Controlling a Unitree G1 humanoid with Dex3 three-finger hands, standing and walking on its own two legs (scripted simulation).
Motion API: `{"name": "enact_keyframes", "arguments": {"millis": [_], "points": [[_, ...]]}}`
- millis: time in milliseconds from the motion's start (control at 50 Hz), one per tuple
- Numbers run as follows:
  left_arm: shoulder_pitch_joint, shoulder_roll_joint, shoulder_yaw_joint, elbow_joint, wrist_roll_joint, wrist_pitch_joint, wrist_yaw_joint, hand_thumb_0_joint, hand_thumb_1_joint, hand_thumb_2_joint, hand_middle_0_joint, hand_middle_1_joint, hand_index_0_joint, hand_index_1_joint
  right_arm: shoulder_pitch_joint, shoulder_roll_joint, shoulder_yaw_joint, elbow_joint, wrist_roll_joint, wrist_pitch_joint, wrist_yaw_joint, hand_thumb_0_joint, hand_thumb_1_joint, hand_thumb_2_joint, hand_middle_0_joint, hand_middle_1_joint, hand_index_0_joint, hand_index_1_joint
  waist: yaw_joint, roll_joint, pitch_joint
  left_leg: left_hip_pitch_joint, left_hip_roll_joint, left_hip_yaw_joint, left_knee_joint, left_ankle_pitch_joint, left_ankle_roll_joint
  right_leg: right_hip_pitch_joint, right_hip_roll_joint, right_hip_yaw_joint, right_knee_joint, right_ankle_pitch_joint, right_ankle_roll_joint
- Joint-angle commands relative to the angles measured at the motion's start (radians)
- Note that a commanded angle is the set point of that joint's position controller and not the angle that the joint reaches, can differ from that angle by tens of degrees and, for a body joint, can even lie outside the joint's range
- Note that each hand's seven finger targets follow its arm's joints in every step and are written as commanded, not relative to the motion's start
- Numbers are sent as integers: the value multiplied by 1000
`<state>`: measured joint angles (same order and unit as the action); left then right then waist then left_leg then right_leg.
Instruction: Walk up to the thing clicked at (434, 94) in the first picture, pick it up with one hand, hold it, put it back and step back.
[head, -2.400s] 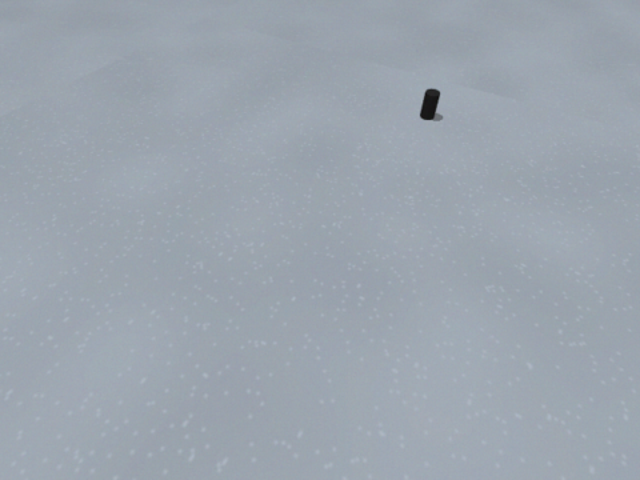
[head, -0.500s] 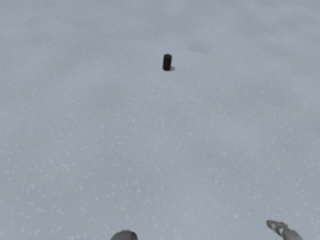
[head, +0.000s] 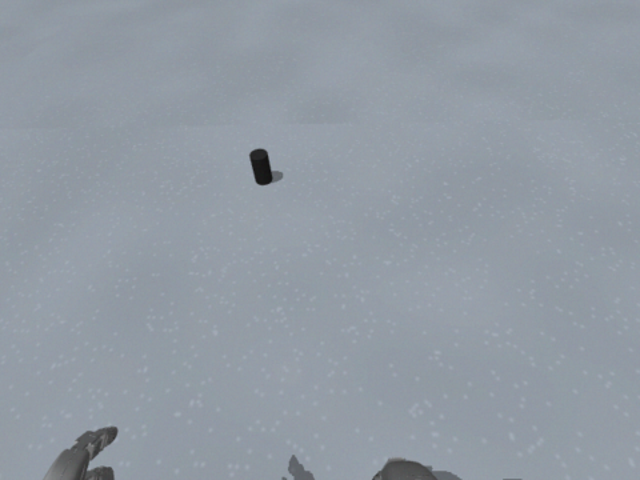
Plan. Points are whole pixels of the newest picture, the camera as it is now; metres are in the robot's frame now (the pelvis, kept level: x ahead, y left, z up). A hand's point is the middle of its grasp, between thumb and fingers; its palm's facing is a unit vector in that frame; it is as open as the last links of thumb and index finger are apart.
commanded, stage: walk up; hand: left
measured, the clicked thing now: (261, 167) +1.51 +0.21 -0.67
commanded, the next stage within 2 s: none
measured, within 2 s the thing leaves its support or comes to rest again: neither
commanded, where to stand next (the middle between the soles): +1.17 +0.02 m, yaw -1 degrees
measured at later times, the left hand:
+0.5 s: hand (125, 397) +0.30 +0.31 -0.15, palm faces -0.03 -0.93 -0.37, open 7.4 cm
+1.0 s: hand (187, 224) +0.61 +0.24 -0.09, palm faces -0.03 -0.91 -0.41, open 7.4 cm
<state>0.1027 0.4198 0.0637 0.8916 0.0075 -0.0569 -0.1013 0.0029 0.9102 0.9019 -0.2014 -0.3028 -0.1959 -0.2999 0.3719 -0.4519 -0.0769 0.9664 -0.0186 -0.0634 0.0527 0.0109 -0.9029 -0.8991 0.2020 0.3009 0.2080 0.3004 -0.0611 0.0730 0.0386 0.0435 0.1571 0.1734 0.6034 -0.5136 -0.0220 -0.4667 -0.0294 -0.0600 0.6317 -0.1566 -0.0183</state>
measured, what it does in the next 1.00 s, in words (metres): walks ahead: left foot, then right foot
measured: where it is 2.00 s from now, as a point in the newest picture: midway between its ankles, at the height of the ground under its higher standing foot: (315, 284)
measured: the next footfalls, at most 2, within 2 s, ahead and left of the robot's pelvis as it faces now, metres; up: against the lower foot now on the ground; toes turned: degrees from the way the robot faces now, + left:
left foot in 0.42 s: +0.40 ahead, +0.14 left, +0.00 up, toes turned +5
right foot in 0.86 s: +0.60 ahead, -0.13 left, +0.00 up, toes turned -7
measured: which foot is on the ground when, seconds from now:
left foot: down 0.00-0.00, up 0.02-0.40, down 0.42-0.90, up 0.92-1.00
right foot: down 0.00-0.44, up 0.46-0.84, down 0.86-1.00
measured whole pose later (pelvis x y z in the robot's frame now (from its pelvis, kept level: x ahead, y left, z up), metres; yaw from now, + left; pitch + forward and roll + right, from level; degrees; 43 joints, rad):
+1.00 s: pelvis +0.50 -0.02 +0.02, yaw -2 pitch -4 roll +2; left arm 0.20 0.37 0.04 0.88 0.00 -0.10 -0.05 0.00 0.91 0.90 -0.21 -0.30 -0.20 -0.30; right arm 0.32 -0.43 -0.05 0.93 0.00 -0.04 0.05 0.01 -0.91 -0.90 0.20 0.30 0.21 0.30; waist -0.01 0.06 0.08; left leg -0.32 0.01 -0.01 1.11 -0.42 0.04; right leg -0.32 -0.05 -0.08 0.59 -0.22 -0.04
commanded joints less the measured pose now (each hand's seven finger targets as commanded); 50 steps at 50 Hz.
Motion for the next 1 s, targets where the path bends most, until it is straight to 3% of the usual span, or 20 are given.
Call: {"name": "enact_keyframes", "arguments": {"millis": [0,60,100,200,300,380,400,420,440,460,500,560,660,760,820,840,860,880,900,980], "points": [[310,390,120,-10,-19,-31,54,0,900,900,-200,-300,-200,-300,-6,-224,-28,-134,24,-41,-26,0,-900,-900,200,300,200,300,204,-341,-238,-755,-124,-135,664,6,38,842,-386,776,-304,-34,-266],[184,301,84,-49,-33,-39,79,0,900,900,-200,-300,-200,-300,-90,-178,-23,-120,40,-34,-23,0,-900,-900,200,300,200,300,127,-177,-116,-636,-54,-237,661,167,68,519,-263,388,-279,303,-210],[149,254,67,-48,-27,-49,77,0,900,900,-200,-300,-200,-300,-56,-153,-19,-122,35,-18,-14,0,-900,-900,200,300,200,300,76,-204,-51,-555,-39,-232,532,226,68,349,-187,254,-300,300,-154],[115,261,62,-84,-10,-78,71,0,900,900,-200,-300,-200,-300,-147,-143,-37,-153,12,0,21,0,-900,-900,200,300,200,300,64,-158,33,-576,-26,-184,267,313,13,222,-201,160,-407,56,-205],[143,279,62,-76,1,-80,64,0,900,900,-200,-300,-200,-300,-255,-132,-49,-172,7,-20,48,0,-900,-900,200,300,200,300,91,-178,34,-410,-27,-159,20,467,31,187,-201,134,-385,-45,-165],[154,264,54,-75,1,-64,71,0,900,900,-200,-300,-200,-300,-49,-183,-82,-105,-5,-27,32,0,-900,-900,200,300,200,300,-22,-38,-96,-78,-103,-99,-63,372,79,166,-152,74,-41,151,-123],[213,209,33,-71,-6,-59,73,0,900,900,-200,-300,-200,-300,51,-231,-100,-77,-20,-34,19,0,-900,-900,200,300,200,300,-62,98,-154,89,-67,-179,-109,249,129,46,-78,12,234,149,-88],[263,124,9,-76,-19,-55,74,0,900,900,-200,-300,-200,-300,115,-296,-118,-85,-34,-40,4,0,-900,-900,200,300,200,300,-67,301,-196,225,163,-555,-179,140,197,-170,54,7,498,-242,-34],[273,193,18,-75,-24,-49,86,0,900,900,-200,-300,-200,-300,71,-319,-115,-121,-7,-42,-1,0,-900,-900,200,300,200,300,-43,194,-189,230,284,-818,-308,97,278,-276,85,56,573,-379,-41],[219,244,20,-65,-9,-47,97,0,900,900,-200,-300,-200,-300,35,-325,-118,-119,19,-38,-2,0,-900,-900,200,300,200,300,-42,151,-144,152,309,-842,-318,86,325,-291,11,127,628,-362,-51],[184,246,20,-44,-16,-53,85,0,900,900,-200,-300,-200,-300,-62,-239,-77,-144,27,-40,-14,0,-900,-900,200,300,200,300,6,24,-26,-80,189,-528,-326,342,243,-178,-33,181,570,-218,-36],[241,218,25,-20,-22,-36,61,0,900,900,-200,-300,-200,-300,-98,-199,-52,-150,32,-51,-14,0,-900,-900,200,300,200,300,57,53,-23,-189,105,-308,-326,471,206,-64,-68,114,444,-150,-12],[109,195,33,-61,-6,-22,32,0,900,900,-200,-300,-200,-300,-87,-225,-54,-163,19,-59,-8,0,-900,-900,200,300,200,300,37,70,57,-235,111,-252,-403,355,255,-80,-101,53,168,-73,27],[79,171,43,-50,-4,-32,27,0,900,900,-200,-300,-200,-300,-96,-220,-51,-165,21,-48,-5,0,-900,-900,200,300,200,300,53,49,3,-226,76,-183,-282,465,205,114,-51,3,-39,76,-1],[173,208,67,-11,2,-36,41,0,900,900,-200,-300,-200,-300,-96,-203,-44,-176,22,-34,-11,0,-900,-900,200,300,200,300,117,-49,-61,-323,47,-155,-72,438,161,378,-4,-19,-88,19,-26],[263,242,81,12,5,-45,53,0,900,900,-200,-300,-200,-300,-63,-157,-26,-176,19,-34,-10,0,-900,-900,200,300,200,300,157,-167,-122,-392,-21,-101,144,415,138,525,-26,28,-134,-79,-46],[347,323,107,16,13,-53,66,0,900,900,-200,-300,-200,-300,-1,-83,0,-187,21,-34,-7,0,-900,-900,200,300,200,300,178,-399,-176,-560,-140,-59,410,141,92,639,-247,363,-252,-265,-94],[337,358,104,-4,0,-55,72,0,900,900,-200,-300,-200,-300,13,-136,-9,-171,23,-22,-12,0,-900,-900,200,300,200,300,173,-331,-137,-703,-198,-136,542,-6,63,655,-413,685,-393,-351,-172],[284,361,100,-15,-13,-51,75,0,900,900,-200,-300,-200,-300,-25,-211,-27,-152,14,-13,-25,0,-900,-900,200,300,200,300,168,-260,-104,-707,-139,-210,613,-5,65,570,-442,741,-395,-370,-238],[151,253,61,-45,-18,-56,82,0,900,900,-200,-300,-200,-300,-10,-167,-20,-98,33,-2,-13,0,-900,-900,200,300,200,300,75,-217,16,-594,-90,-283,496,199,64,315,-232,275,-392,-106,-121]]}}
